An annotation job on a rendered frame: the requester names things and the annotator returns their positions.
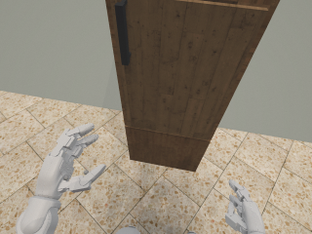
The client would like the robot left hand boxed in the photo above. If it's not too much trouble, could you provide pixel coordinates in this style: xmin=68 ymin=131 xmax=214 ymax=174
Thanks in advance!
xmin=35 ymin=123 xmax=106 ymax=200

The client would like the handle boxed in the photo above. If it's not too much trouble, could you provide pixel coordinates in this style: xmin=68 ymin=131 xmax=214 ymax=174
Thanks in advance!
xmin=114 ymin=0 xmax=132 ymax=66

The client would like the robot left forearm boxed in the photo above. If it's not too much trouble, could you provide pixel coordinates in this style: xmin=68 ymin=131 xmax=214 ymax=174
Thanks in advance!
xmin=16 ymin=196 xmax=61 ymax=234

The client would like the robot right hand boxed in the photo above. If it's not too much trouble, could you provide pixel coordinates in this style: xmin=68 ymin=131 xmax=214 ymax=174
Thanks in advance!
xmin=225 ymin=179 xmax=266 ymax=234

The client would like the cupboard door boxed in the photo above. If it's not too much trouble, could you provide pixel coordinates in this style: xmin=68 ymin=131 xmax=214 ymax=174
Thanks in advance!
xmin=110 ymin=0 xmax=268 ymax=140

